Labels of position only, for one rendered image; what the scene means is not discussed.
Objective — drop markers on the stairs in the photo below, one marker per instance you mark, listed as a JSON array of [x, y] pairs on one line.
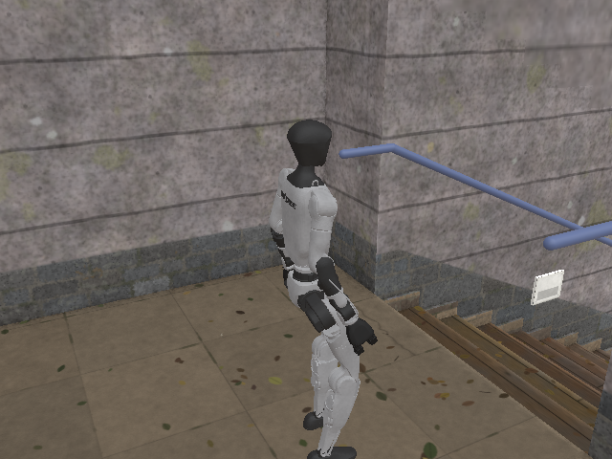
[[560, 384]]

